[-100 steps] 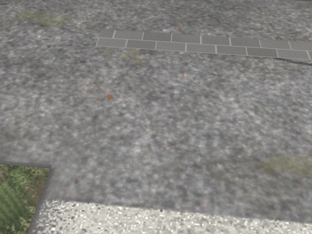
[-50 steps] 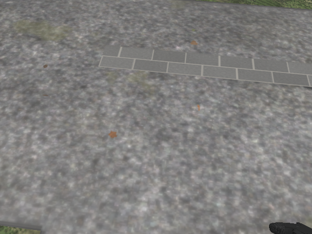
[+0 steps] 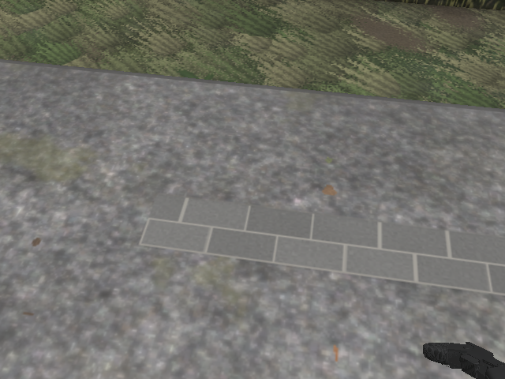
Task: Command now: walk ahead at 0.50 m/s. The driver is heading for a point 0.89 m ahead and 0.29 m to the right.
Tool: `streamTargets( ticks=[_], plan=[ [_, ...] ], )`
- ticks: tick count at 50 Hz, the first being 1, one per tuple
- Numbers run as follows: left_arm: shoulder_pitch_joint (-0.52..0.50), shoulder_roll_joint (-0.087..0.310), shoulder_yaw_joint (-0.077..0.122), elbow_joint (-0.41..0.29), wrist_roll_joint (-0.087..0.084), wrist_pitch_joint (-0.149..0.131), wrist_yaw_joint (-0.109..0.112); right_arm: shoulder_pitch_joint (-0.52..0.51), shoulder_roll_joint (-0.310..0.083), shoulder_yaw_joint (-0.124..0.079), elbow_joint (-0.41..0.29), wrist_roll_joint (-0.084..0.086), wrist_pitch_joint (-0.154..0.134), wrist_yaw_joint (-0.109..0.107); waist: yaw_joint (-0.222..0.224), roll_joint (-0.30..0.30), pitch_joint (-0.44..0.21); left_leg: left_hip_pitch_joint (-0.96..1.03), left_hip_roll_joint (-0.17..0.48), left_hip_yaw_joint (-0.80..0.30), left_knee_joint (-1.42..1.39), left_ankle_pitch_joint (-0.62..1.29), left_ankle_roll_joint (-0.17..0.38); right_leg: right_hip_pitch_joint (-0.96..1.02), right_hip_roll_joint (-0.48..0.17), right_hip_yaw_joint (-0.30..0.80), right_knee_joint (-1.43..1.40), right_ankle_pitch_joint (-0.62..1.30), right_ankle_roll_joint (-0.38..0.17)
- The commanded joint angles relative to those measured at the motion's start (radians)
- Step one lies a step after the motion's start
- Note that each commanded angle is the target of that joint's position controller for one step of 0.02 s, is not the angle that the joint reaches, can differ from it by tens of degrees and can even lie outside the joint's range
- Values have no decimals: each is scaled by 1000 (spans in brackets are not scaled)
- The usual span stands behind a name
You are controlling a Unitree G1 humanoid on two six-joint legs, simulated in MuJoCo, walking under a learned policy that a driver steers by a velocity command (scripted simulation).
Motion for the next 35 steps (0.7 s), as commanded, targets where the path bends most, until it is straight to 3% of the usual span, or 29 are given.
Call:
streamTargets(
  ticks=[1,2,3,4,5,6,8,11,15,17,22,25,26,27,28,29,30,31,32,33,35],
  plan=[
    [-39,119,15,-70,19,-3,12,364,-241,-88,30,-15,-13,-19,-222,-13,-270,594,128,-150,23,44,119,-246,-157,32,526,676,-80],
    [95,-5,-22,-85,18,-25,0,404,-309,-100,45,-17,-11,-19,-150,252,-394,939,366,-632,-68,-147,284,-668,35,48,879,-56,-13],
    [35,95,-1,-65,-6,-45,-6,413,-206,-77,38,-6,-7,-24,-207,179,-396,932,366,-718,-154,-277,271,-787,7,186,996,-157,-17],
    [-61,144,15,-98,-30,-54,-9,343,-170,-64,32,-7,-6,-31,-204,127,-237,804,337,-555,-176,-256,220,-849,-41,174,1012,-77,-26],
    [-117,136,13,-111,-25,-55,-5,277,-148,-56,26,-12,-6,-33,-170,47,-157,657,302,-436,-201,-182,188,-818,-94,146,967,14,-25],
    [-144,126,18,-116,-9,-49,-2,228,-118,-48,27,-17,-10,-31,-141,28,-89,534,266,-354,-238,-120,170,-784,-123,141,909,70,-19],
    [-91,94,21,-100,-9,-20,-1,190,-92,-43,35,-27,-26,-29,-87,65,-57,409,230,-247,-307,-63,152,-684,-154,153,860,135,-11],
    [-104,58,17,-109,-8,7,4,187,-121,-54,64,-27,-42,-34,-68,36,-7,348,227,-121,-361,59,152,-714,-159,162,798,206,11],
    [-191,45,14,-137,-2,3,-8,196,-143,-60,89,-26,-36,-49,-88,26,18,378,186,33,-374,138,116,-741,-146,136,580,427,17],
    [-265,28,6,-160,1,-1,-22,215,-157,-62,100,-22,-32,-55,-119,17,37,393,180,85,-381,133,100,-716,-137,88,461,504,9],
    [-400,22,-1,-237,0,1,-53,298,-191,-75,143,-2,3,-61,-165,7,80,590,248,127,-318,214,88,-786,-119,28,324,425,-30],
    [-361,58,18,-259,1,7,-66,271,-228,-86,137,8,26,-71,-112,54,24,649,259,169,-163,609,56,-664,-47,-50,308,271,-82],
    [-285,85,34,-247,0,11,-66,260,-241,-90,133,10,35,-76,-64,71,-24,644,252,181,-45,753,44,-559,-7,-76,309,223,-105],
    [-140,128,60,-213,-2,12,-60,238,-245,-89,127,13,42,-80,20,58,-96,582,220,206,146,774,18,-358,36,-85,247,262,-139],
    [33,205,96,-170,-2,20,-41,240,-221,-77,112,2,36,-84,96,-14,-187,357,177,207,433,531,-25,-44,-20,54,212,293,-191],
    [20,316,110,-171,-12,14,-30,340,-60,-27,57,-40,9,-65,-28,-294,-260,-125,-28,142,799,-457,-91,314,-286,601,155,204,-376],
    [58,247,88,-201,-2,1,-33,260,-123,-30,44,-4,-37,-47,37,-199,-410,-257,-71,-99,933,-561,-83,398,-364,884,-6,71,-440],
    [21,190,72,-195,8,-9,-33,153,-175,-44,13,35,-60,-37,56,-143,-270,-337,-14,-119,917,-462,-57,313,-333,734,-30,138,-376],
    [-46,160,63,-203,3,-16,-32,133,-166,-39,6,27,-71,-41,11,-65,-179,-307,32,-114,826,-371,-45,162,-289,605,-26,231,-335],
    [-117,128,52,-216,3,-16,-31,129,-167,-44,16,0,-70,-49,-34,-25,-114,-239,63,-108,737,-326,-52,12,-249,507,-35,339,-307],
    [-170,103,41,-242,17,-17,-24,161,-175,-55,16,-16,-46,-50,-89,-50,-81,-124,86,-111,651,-280,-73,-145,-205,429,-78,456,-298]
  ],
)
